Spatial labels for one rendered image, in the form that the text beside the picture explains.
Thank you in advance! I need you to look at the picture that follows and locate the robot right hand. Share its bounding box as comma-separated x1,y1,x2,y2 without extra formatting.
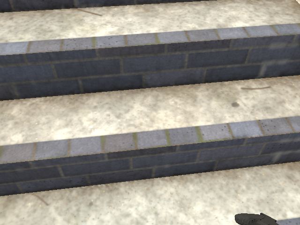
234,213,279,225

